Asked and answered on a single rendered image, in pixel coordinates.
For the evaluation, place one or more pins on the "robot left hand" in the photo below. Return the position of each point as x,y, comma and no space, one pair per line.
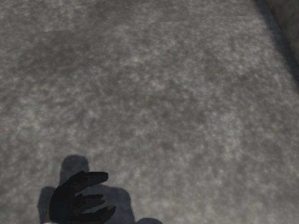
65,208

